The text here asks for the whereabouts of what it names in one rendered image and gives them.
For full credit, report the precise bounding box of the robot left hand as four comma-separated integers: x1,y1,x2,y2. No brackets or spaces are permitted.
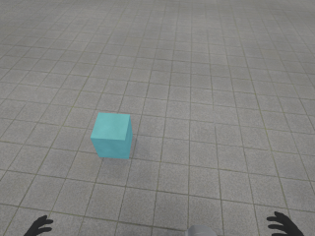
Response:
24,215,53,236

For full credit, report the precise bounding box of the robot right hand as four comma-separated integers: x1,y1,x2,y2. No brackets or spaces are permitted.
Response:
266,211,304,236

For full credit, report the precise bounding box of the carton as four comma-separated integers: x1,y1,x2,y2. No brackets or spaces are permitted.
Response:
91,112,133,159

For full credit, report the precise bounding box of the right robot thigh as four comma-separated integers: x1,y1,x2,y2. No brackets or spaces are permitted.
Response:
184,224,218,236

